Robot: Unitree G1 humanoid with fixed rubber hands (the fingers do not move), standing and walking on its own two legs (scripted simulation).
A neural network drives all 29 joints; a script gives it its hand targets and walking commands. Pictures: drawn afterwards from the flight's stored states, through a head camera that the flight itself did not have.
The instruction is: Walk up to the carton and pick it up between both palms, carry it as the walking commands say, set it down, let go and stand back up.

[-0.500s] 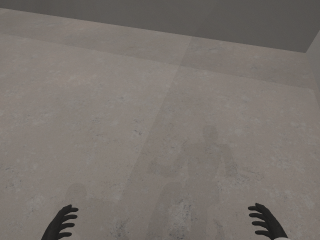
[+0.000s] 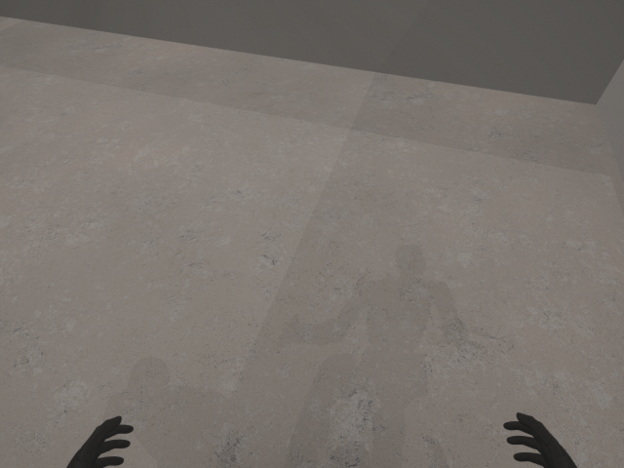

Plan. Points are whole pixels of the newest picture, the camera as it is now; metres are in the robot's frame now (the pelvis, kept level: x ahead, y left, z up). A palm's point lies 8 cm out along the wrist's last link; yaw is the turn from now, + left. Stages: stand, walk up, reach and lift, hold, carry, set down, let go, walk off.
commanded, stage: stand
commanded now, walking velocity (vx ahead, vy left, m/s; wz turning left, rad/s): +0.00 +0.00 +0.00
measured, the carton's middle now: out of the picture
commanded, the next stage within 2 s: none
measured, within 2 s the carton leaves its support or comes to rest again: neither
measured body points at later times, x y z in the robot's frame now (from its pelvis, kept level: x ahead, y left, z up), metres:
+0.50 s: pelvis +0.00 +0.00 +0.02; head +0.00 +0.00 +0.47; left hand +0.13 +0.31 -0.09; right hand +0.13 -0.31 -0.09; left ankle +0.00 +0.12 -0.72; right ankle +0.00 -0.12 -0.72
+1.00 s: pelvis +0.00 +0.00 +0.02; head +0.00 +0.00 +0.47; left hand +0.11 +0.32 -0.09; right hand +0.11 -0.32 -0.09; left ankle +0.01 +0.12 -0.72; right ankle +0.00 -0.12 -0.72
